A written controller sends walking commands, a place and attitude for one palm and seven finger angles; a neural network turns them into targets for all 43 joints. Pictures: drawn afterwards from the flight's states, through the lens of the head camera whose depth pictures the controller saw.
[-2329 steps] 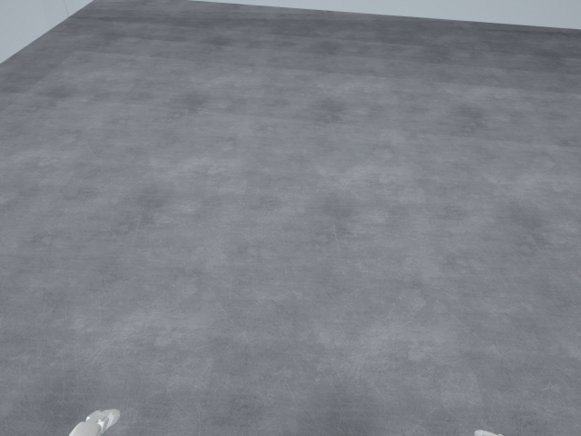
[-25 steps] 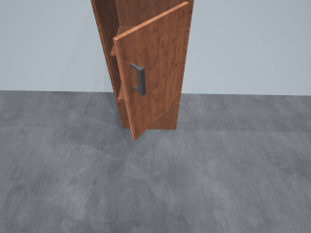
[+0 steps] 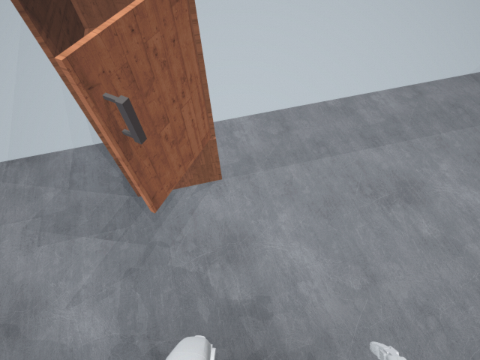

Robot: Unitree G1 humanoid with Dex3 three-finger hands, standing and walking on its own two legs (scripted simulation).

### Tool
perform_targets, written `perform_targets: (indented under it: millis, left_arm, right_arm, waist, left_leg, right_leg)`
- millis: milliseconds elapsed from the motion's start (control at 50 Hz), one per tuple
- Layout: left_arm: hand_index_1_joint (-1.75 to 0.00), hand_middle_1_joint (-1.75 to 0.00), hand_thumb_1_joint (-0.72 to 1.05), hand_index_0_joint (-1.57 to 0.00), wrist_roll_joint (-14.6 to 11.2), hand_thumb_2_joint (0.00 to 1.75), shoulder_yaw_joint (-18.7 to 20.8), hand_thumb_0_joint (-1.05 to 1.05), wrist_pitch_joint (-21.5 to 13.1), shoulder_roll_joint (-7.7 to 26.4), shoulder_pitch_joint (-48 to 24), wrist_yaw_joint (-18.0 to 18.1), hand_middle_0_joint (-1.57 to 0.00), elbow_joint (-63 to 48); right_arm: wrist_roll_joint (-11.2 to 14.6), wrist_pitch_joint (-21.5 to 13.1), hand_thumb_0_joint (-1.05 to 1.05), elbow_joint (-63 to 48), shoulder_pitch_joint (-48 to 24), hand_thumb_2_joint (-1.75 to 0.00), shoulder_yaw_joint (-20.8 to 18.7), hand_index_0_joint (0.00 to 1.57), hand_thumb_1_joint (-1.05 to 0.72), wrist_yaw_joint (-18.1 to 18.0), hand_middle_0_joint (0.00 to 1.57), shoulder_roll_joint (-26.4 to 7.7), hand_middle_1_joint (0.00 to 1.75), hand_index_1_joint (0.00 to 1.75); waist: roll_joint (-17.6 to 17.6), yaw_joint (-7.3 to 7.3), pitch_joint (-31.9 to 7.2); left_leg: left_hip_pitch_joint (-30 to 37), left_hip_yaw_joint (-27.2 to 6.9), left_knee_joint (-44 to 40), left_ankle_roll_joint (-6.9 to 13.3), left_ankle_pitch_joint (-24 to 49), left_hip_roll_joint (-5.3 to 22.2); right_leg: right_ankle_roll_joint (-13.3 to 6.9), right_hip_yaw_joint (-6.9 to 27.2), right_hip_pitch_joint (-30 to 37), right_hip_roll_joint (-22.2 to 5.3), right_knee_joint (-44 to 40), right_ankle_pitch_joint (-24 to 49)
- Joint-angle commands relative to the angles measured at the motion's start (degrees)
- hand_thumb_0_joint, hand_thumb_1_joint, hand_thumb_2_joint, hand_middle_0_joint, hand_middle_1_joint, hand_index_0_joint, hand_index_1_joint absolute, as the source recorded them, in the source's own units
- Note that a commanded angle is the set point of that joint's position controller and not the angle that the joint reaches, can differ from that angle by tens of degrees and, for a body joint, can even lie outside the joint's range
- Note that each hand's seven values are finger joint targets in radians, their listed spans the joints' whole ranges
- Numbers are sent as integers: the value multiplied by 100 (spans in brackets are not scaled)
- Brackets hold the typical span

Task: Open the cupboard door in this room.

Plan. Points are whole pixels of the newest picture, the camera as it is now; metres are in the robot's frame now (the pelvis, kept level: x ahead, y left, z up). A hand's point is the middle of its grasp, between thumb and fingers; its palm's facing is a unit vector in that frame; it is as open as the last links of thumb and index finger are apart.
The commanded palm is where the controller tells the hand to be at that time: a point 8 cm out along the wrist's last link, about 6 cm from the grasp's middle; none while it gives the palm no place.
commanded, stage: walk to a spot facing it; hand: left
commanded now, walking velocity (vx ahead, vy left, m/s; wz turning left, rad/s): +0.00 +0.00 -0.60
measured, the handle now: (125, 118) +0.58 +0.32 +0.00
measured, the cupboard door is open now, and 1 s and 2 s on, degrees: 50 50 50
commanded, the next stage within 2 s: none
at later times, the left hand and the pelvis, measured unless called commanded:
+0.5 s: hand (149, 330) +0.17 +0.21 -0.18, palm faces -0.25 -0.92 -0.29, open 7.4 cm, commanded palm none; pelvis +0.02 +0.01 -0.03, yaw -17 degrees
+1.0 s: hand (234, 263) +0.31 +0.05 -0.16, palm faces -0.61 -0.77 -0.18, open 7.4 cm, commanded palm none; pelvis +0.08 -0.03 -0.01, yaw -35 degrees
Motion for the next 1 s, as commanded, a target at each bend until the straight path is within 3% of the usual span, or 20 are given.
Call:
perform_targets:
  millis: [0, 120, 160, 180, 200, 280, 400, 420, 440, 460, 500, 580, 640, 660, 680, 700, 740, 820, 920, 980]
  left_arm:
    - [-30, -30, 90, -20, 21, 90, 332, 0, -82, 1268, 352, 95, -20, -327]
    - [-30, -30, 90, -20, -39, 90, 308, 0, -19, 1195, -272, 47, -20, -595]
    - [-30, -30, 90, -20, -116, 90, 202, 0, -34, 781, -282, -70, -20, -821]
    - [-30, -30, 90, -20, -39, 90, 233, 0, -23, 1018, -525, -102, -20, -865]
    - [-30, -30, 90, -20, -20, 90, 245, 0, -62, 958, -376, -150, -20, -988]
    - [-30, -30, 90, -20, -31, 90, 211, 0, 42, 802, -490, -276, -20, -903]
    - [-30, -30, 90, -20, -42, 90, 184, 0, -45, 876, -172, -326, -20, -824]
    - [-30, -30, 90, -20, -8, 90, 266, 0, -90, 1251, 243, -278, -20, -701]
    - [-30, -30, 90, -20, 60, 90, 405, 0, -130, 1969, 516, -155, -20, -649]
    - [-30, -30, 90, -20, -20, 90, 420, 0, -106, 2120, 764, -71, -20, -570]
    - [-30, -30, 90, -20, 4, 90, 373, 0, -17, 1787, -111, -39, -20, -804]
    - [-30, -30, 90, -20, 41, 90, 289, 0, -43, 1550, -524, 10, -20, -879]
    - [-30, -30, 90, -20, -28, 90, 246, 0, 0, 1470, -757, -57, -20, -907]
    - [-30, -30, 90, -20, -62, 90, 165, 0, 26, 1146, -795, -111, -20, -998]
    - [-30, -30, 90, -20, -97, 90, 67, 0, 52, 737, -818, -184, -20, -1161]
    - [-30, -30, 90, -20, -23, 90, 100, 0, 5, 959, -1217, -222, -20, -1316]
    - [-30, -30, 90, -20, 54, 90, 204, 0, -94, 944, -1407, -370, -20, -1266]
    - [-30, -30, 90, -20, 27, 90, 58, 0, -104, 527, -1352, -522, -20, -1076]
    - [-30, -30, 90, -20, -12, 90, -36, 0, -151, 427, -1697, -542, -20, -1100]
    - [-30, -30, 90, -20, 2, 90, 58, 0, -166, 619, -1166, -526, -20, -936]
  right_arm:
    - [18, -170, 0, -530, -122, -90, -46, 20, -90, -19, 20, -346, 30, 30]
    - [39, -275, 0, -378, 701, -90, -70, 20, -90, -79, 20, -524, 30, 30]
    - [-116, -343, 0, -465, 931, -90, -199, 20, -90, -130, 20, -1405, 30, 30]
    - [-174, -313, 0, -523, 906, -90, -164, 20, -90, -143, 20, -1359, 30, 30]
    - [-184, -309, 0, -720, 574, -90, -116, 20, -90, -149, 20, -1246, 30, 30]
    - [-235, -341, 0, -703, 444, -90, -69, 20, -90, -103, 20, -943, 30, 30]
    - [-146, -266, 0, -652, 722, -90, -196, 20, -90, -3, 20, -1268, 30, 30]
    - [-87, -258, 0, -734, 634, -90, -185, 20, -90, 21, 20, -1085, 30, 30]
    - [-26, -257, 0, -1000, 476, -90, -51, 20, -90, 57, 20, -525, 30, 30]
    - [-9, -187, 0, -1027, 335, -90, -18, 20, -90, 9, 20, -706, 30, 30]
    - [-2, -181, 0, -958, 358, -90, -46, 20, -90, 77, 20, -663, 30, 30]
    - [-6, -212, 0, -713, 660, -90, 23, 20, -90, 76, 20, -496, 30, 30]
    - [-47, -289, 0, -394, 1541, -90, 46, 20, -90, 64, 20, -488, 30, 30]
    - [-99, -355, 0, -305, 1832, -90, -19, 20, -90, 21, 20, -868, 30, 30]
    - [-236, -415, 0, -304, 2077, -90, -169, 20, -90, 6, 20, -1555, 30, 30]
    - [-228, -442, 0, -339, 2132, -90, -184, 20, -90, -24, 20, -1702, 30, 30]
    - [-276, -533, 0, -488, 1753, -90, -111, 20, -90, 19, 20, -1429, 30, 30]
    - [-244, -629, 0, -268, 1829, -90, 40, 20, -90, 11, 20, -967, 30, 30]
    - [-250, -622, 0, -65, 2243, -90, -5, 20, -90, 71, 20, -1009, 30, 30]
    - [-230, -576, 0, -111, 1993, -90, -14, 20, -90, 94, 20, -1080, 30, 30]
  waist:
    - [-887, 78, -982]
    - [-457, -411, -1196]
    - [1967, -423, -1108]
    - [1277, -473, -806]
    - [707, -221, -637]
    - [1507, -113, -774]
    - [922, -37, -1026]
    - [166, 165, -1169]
    - [-1946, 312, -1201]
    - [-1880, 518, -1289]
    - [-1238, 88, -683]
    - [-1053, -203, -1000]
    - [-467, -579, -1233]
    - [481, -692, -1182]
    - [2360, -792, -995]
    - [1829, -846, -742]
    - [585, -607, -336]
    - [1073, -451, -343]
    - [1187, -644, -619]
    - [989, -257, -647]
  left_leg:
    - [-322, -120, -545, 36, -117, -37]
    - [2060, -193, -3075, 171, 1161, 68]
    - [2808, -2548, -4059, 1169, 2152, 2551]
    - [2105, -2489, -3904, 1588, 2692, 2772]
    - [1593, -2106, -3802, 1673, 2790, 2671]
    - [1877, -206, -3134, 1074, 4399, 1501]
    - [1399, 313, -2115, 579, 3432, 1356]
    - [656, 611, -1214, 283, 2331, 1034]
    - [-785, 953, 298, -54, -936, 104]
    - [-864, 68, 1121, 44, -1570, 209]
    - [-760, 8, 1194, 62, -873, 424]
    - [190, 165, -510, 7, -403, 241]
    - [1840, 559, -2448, -13, 825, -16]
    - [2539, -169, -3381, 165, 258, 600]
    - [2730, -2413, -4378, 728, -1143, 2294]
    - [2356, -3092, -4636, 1242, -1472, 2976]
    - [1671, -2319, -4563, 1349, -763, 2529]
    - [2344, -35, -3924, 815, 2255, 1634]
    - [2517, 787, -3637, 743, 2986, 1709]
    - [1893, 1075, -2862, 617, 2900, 1798]
  right_leg:
    - [-778, 1781, 1380, -1512, -350, 3207]
    - [-146, 1544, -192, -922, 166, 2077]
    - [546, -223, -1919, 103, 2276, -2263]
    - [624, -283, -1836, -185, 3288, -2284]
    - [704, -458, -1692, -392, 3636, -2025]
    - [712, -832, -1542, -495, 3300, -1544]
    - [451, -1466, 475, -251, 471, 88]
    - [217, -697, 1369, -824, -90, 1374]
    - [-510, 1740, 1981, -2447, -565, 3216]
    - [-1048, 1994, 1746, -2746, -580, 3218]
    - [-1026, 1666, 641, -2231, -768, 918]
    - [-736, 967, 326, -1733, -209, 2322]
    - [-264, 744, -519, -1245, 65, 229]
    - [33, 332, -1386, -711, 709, -1158]
    - [441, -663, -2574, 72, 2487, -2486]
    - [440, -410, -2826, -444, 3257, -2257]
    - [457, -550, -2622, -643, 3942, -1500]
    - [548, -1136, -2546, -796, 3384, -649]
    - [380, -1695, -1513, -573, 1687, -580]
    - [175, -1809, -82, -419, 814, -545]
